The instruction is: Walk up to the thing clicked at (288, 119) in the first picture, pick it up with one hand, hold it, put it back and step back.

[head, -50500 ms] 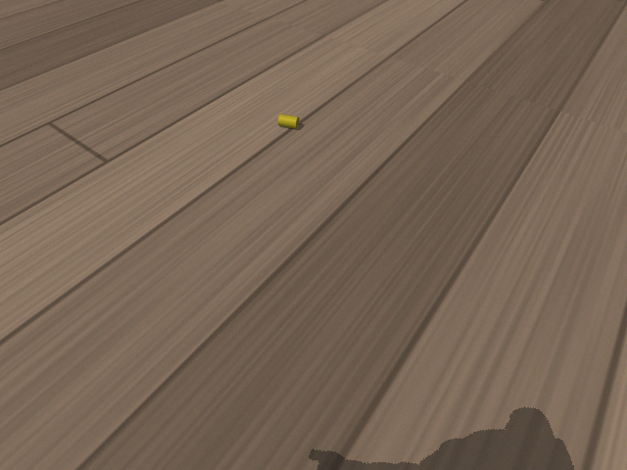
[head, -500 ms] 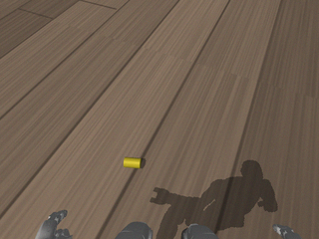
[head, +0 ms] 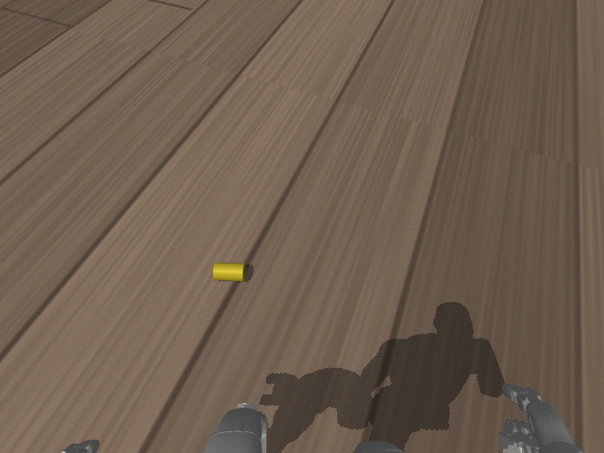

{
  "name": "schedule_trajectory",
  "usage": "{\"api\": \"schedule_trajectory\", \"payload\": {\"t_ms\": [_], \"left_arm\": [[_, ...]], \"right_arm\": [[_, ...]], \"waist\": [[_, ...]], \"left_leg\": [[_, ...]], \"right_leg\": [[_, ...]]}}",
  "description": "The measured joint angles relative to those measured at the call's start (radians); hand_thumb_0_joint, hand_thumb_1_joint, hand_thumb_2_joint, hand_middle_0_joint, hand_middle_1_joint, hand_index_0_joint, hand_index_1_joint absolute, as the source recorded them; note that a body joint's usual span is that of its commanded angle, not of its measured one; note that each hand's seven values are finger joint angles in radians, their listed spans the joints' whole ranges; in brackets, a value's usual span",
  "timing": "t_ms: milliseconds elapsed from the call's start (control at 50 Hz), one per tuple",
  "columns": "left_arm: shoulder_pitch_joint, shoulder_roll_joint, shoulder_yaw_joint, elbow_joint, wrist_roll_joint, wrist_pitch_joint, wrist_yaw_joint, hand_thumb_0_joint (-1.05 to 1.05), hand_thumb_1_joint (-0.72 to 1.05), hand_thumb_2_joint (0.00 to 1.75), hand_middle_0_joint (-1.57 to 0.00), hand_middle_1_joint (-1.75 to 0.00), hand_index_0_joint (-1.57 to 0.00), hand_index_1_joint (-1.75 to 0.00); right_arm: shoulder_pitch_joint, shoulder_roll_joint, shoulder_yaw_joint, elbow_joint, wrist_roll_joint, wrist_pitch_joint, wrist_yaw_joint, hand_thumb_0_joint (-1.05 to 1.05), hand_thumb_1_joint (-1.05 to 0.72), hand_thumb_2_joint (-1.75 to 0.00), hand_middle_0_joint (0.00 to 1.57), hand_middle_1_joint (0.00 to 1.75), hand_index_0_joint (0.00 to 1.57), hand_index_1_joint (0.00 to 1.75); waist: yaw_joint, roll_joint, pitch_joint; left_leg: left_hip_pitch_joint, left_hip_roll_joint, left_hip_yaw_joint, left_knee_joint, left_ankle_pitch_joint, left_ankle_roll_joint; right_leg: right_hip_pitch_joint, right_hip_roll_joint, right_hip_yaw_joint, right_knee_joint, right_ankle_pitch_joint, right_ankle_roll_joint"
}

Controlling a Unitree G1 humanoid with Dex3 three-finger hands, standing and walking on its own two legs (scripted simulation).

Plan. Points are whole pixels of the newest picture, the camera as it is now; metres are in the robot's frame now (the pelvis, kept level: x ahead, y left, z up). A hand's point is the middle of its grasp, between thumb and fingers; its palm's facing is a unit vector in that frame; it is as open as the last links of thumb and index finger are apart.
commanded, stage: step back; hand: left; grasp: from above
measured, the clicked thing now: (229, 271) +0.70 +0.27 -0.72
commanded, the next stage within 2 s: stand in 1.88 s
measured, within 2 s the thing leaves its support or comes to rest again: neither
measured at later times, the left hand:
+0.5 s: hand out of the picture -0.05 +0.25 -0.13, palm faces +0.08 -0.92 -0.37, open 7.4 cm
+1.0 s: hand out of the picture -0.27 +0.23 -0.13, palm faces +0.14 -0.89 -0.44, open 7.4 cm
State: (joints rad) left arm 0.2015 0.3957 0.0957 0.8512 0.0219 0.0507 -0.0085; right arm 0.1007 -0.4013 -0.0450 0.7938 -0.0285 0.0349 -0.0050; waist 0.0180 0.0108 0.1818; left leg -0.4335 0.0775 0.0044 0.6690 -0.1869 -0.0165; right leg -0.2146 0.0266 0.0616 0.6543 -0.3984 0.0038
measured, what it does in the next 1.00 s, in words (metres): walks backwards: left foot, then right foot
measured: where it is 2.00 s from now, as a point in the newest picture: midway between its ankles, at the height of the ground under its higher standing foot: outside the picture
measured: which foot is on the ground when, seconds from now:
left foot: down 0.00-0.02, up 0.04-0.28, down 0.30-0.68, up 0.70-0.96, down 0.98-1.00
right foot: down 0.00-0.32, up 0.34-0.64, down 0.66-1.00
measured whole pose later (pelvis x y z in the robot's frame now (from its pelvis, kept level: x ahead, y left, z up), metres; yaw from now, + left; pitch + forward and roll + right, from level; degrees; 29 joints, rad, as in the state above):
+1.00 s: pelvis -0.32 -0.06 +0.00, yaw +9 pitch -3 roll +2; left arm 0.17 0.40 0.07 0.86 0.04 0.02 0.00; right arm 0.24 -0.40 -0.06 0.95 -0.03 0.04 0.01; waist 0.02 -0.01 0.12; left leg -0.22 -0.04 -0.02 0.63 -0.40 0.00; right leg -0.37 -0.08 -0.05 0.71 -0.30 0.00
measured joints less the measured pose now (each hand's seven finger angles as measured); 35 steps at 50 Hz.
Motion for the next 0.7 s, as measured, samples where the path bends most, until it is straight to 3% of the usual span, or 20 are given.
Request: {"api": "schedule_trajectory", "payload": {"t_ms": [20, 60, 120, 160, 200, 260, 300, 340, 380, 400, 440, 480, 560, 600, 640, 660, 680, 700], "left_arm": [[0.001, -0.015, -0.001, 0.005, 0.007, -0.003, -0.003, 0.01, 0.90, 0.90, -0.21, -0.30, -0.20, -0.30], [0.018, -0.027, -0.012, 0.000, 0.013, -0.001, -0.011, 0.01, 0.90, 0.90, -0.21, -0.30, -0.20, -0.30], [0.025, -0.048, -0.022, 0.000, 0.015, 0.005, -0.004, 0.01, 0.90, 0.90, -0.21, -0.30, -0.20, -0.30], [0.014, -0.052, -0.022, -0.008, 0.019, 0.008, 0.001, 0.01, 0.90, 0.90, -0.21, -0.30, -0.20, -0.30], [-0.006, -0.047, -0.021, -0.025, 0.022, 0.004, 0.008, 0.01, 0.90, 0.90, -0.21, -0.30, -0.20, -0.30], [-0.046, -0.033, -0.021, -0.060, 0.019, -0.003, 0.019, 0.01, 0.90, 0.90, -0.21, -0.30, -0.20, -0.30], [-0.075, -0.019, -0.025, -0.082, 0.009, -0.001, 0.021, 0.01, 0.90, 0.90, -0.21, -0.30, -0.20, -0.30], [-0.107, -0.001, -0.024, -0.086, -0.001, 0.006, 0.022, 0.01, 0.90, 0.90, -0.21, -0.30, -0.20, -0.30], [-0.116, -0.003, -0.022, -0.072, -0.005, 0.018, 0.027, 0.01, 0.90, 0.90, -0.21, -0.30, -0.20, -0.30], [-0.118, -0.002, -0.020, -0.063, -0.009, 0.024, 0.029, 0.01, 0.90, 0.90, -0.21, -0.30, -0.20, -0.30], [-0.112, 0.000, -0.020, -0.052, -0.017, 0.026, 0.029, 0.01, 0.90, 0.90, -0.21, -0.30, -0.20, -0.30], [-0.097, 0.002, -0.018, -0.047, -0.017, 0.022, 0.025, 0.01, 0.90, 0.90, -0.21, -0.30, -0.20, -0.30], [-0.066, 0.003, -0.018, -0.033, -0.008, 0.017, 0.019, 0.01, 0.90, 0.90, -0.21, -0.30, -0.20, -0.30], [-0.052, 0.002, -0.021, -0.020, -0.006, 0.013, 0.016, 0.01, 0.90, 0.90, -0.21, -0.30, -0.20, -0.30], [-0.038, 0.001, -0.023, -0.005, -0.003, 0.003, 0.011, 0.01, 0.90, 0.90, -0.21, -0.30, -0.20, -0.30], [-0.034, -0.006, -0.022, 0.006, 0.001, -0.004, 0.011, 0.01, 0.90, 0.90, -0.21, -0.30, -0.20, -0.30], [-0.032, -0.020, -0.022, 0.017, 0.007, -0.007, 0.010, 0.01, 0.90, 0.90, -0.21, -0.30, -0.20, -0.30], [-0.022, -0.027, -0.026, 0.021, 0.011, -0.007, 0.005, 0.01, 0.90, 0.90, -0.21, -0.30, -0.20, -0.30]], "right_arm": [[-0.003, -0.010, -0.006, 0.006, 0.004, 0.008, -0.001, 0.00, -0.90, -0.90, 0.21, 0.30, 0.21, 0.30], [0.012, -0.009, -0.016, 0.027, 0.011, 0.024, -0.011, 0.00, -0.90, -0.90, 0.20, 0.30, 0.20, 0.30], [0.051, -0.018, -0.018, 0.047, 0.022, 0.024, -0.013, 0.00, -0.90, -0.90, 0.20, 0.30, 0.20, 0.29], [0.080, -0.022, -0.016, 0.055, 0.026, 0.017, -0.013, 0.00, -0.90, -0.90, 0.20, 0.30, 0.20, 0.29], [0.107, -0.020, -0.011, 0.064, 0.025, 0.015, -0.012, 0.00, -0.90, -0.90, 0.20, 0.30, 0.20, 0.29], [0.133, -0.008, -0.006, 0.078, 0.017, 0.015, -0.011, 0.00, -0.90, -0.90, 0.20, 0.30, 0.20, 0.29], [0.145, -0.001, -0.006, 0.085, 0.011, 0.008, -0.008, 0.01, -0.90, -0.90, 0.20, 0.30, 0.20, 0.29], [0.131, 0.025, -0.007, 0.099, 0.001, 0.005, -0.005, 0.01, -0.90, -0.90, 0.20, 0.30, 0.20, 0.29], [0.123, 0.033, 0.001, 0.095, -0.005, 0.003, 0.007, 0.01, -0.90, -0.90, 0.20, 0.30, 0.20, 0.29], [0.119, 0.038, 0.005, 0.094, -0.007, -0.001, 0.007, 0.01, -0.90, -0.90, 0.20, 0.30, 0.20, 0.30], [0.109, 0.045, 0.012, 0.089, -0.009, -0.004, 0.002, 0.01, -0.90, -0.90, 0.20, 0.30, 0.20, 0.30], [0.092, 0.044, 0.013, 0.079, -0.010, -0.004, -0.002, 0.01, -0.90, -0.90, 0.21, 0.30, 0.21, 0.30], [0.048, 0.034, 0.006, 0.041, -0.009, -0.007, -0.006, 0.01, -0.90, -0.90, 0.21, 0.30, 0.21, 0.30], [0.024, 0.022, 0.004, 0.023, -0.010, -0.006, -0.005, 0.00, -0.90, -0.90, 0.21, 0.30, 0.21, 0.30], [0.004, 0.008, 0.004, 0.010, -0.006, 0.002, -0.002, 0.00, -0.90, -0.90, 0.21, 0.30, 0.21, 0.30], [-0.008, -0.003, 0.003, 0.010, -0.003, 0.008, -0.001, 0.00, -0.90, -0.90, 0.21, 0.30, 0.21, 0.30], [-0.018, -0.014, -0.002, 0.015, 0.000, 0.014, -0.001, 0.00, -0.90, -0.90, 0.20, 0.30, 0.21, 0.30], [-0.018, -0.015, -0.007, 0.022, 0.004, 0.021, -0.007, 0.00, -0.90, -0.90, 0.20, 0.30, 0.20, 0.30]], "waist": [[-0.010, 0.028, 0.004], [-0.002, 0.021, -0.014], [0.005, 0.014, -0.035], [-0.001, 0.013, -0.040], [-0.008, 0.010, -0.039], [-0.019, -0.001, -0.027], [-0.028, -0.010, -0.018], [-0.018, -0.059, 0.013], [-0.030, -0.050, 0.016], [-0.036, -0.047, 0.013], [-0.036, -0.046, 0.001], [-0.030, -0.044, -0.009], [-0.017, -0.036, -0.011], [-0.009, -0.026, -0.010], [0.000, -0.015, -0.014], [0.002, 0.004, -0.013], [-0.006, 0.036, -0.005], [-0.006, 0.042, -0.010]], "left_leg": [[-0.019, -0.003, -0.037, 0.030, -0.044, 0.004], [-0.066, -0.080, -0.095, 0.182, -0.223, 0.005], [-0.098, -0.177, -0.136, 0.419, -0.255, 0.006], [-0.074, -0.195, -0.130, 0.469, -0.261, 0.003], [-0.017, -0.187, -0.113, 0.425, -0.288, -0.002], [0.097, -0.148, -0.068, 0.219, -0.309, 0.004], [0.184, -0.123, -0.038, 0.012, -0.208, 0.016], [0.189, -0.146, -0.015, -0.013, -0.169, 0.038], [0.164, -0.127, -0.025, 0.002, -0.157, 0.047], [0.157, -0.117, -0.032, -0.007, -0.143, 0.047], [0.145, -0.099, -0.034, -0.037, -0.107, 0.045], [0.126, -0.083, -0.029, -0.058, -0.075, 0.042], [0.080, -0.055, -0.012, -0.067, -0.027, 0.034], [0.048, -0.038, -0.003, -0.054, -0.010, 0.024], [0.008, -0.023, 0.004, -0.023, 0.000, 0.007], [-0.015, -0.008, -0.002, 0.000, 0.002, -0.003], [-0.032, -0.002, -0.036, 0.026, -0.022, 0.006], [-0.054, -0.031, -0.073, 0.076, -0.122, 0.010]], "right_leg": [[-0.005, 0.013, -0.018, 0.006, 0.008, 0.001], [-0.038, -0.005, -0.014, 0.035, 0.014, -0.006], [-0.057, -0.037, -0.007, 0.004, 0.059, -0.007], [-0.074, -0.048, -0.015, -0.015, 0.087, -0.005], [-0.094, -0.056, -0.030, -0.022, 0.109, -0.004], [-0.131, -0.068, -0.060, -0.005, 0.128, 0.001], [-0.168, -0.079, -0.081, 0.036, 0.126, 0.008], [-0.199, -0.093, -0.049, 0.091, 0.093, 0.003], [-0.236, -0.023, 0.004, 0.236, -0.078, -0.009], [-0.253, 0.015, 0.032, 0.328, -0.119, -0.015], [-0.273, 0.065, 0.067, 0.477, -0.134, -0.023], [-0.262, 0.080, 0.072, 0.541, -0.128, -0.016], [-0.167, 0.051, 0.052, 0.425, -0.138, 0.010], [-0.101, 0.019, 0.022, 0.272, -0.124, 0.010], [-0.023, -0.006, -0.007, 0.071, -0.043, -0.004], [-0.002, 0.002, -0.019, 0.010, -0.019, -0.005], [-0.005, 0.021, -0.038, 0.010, -0.009, -0.009], [-0.022, 0.020, -0.043, 0.028, -0.005, -0.014]]}}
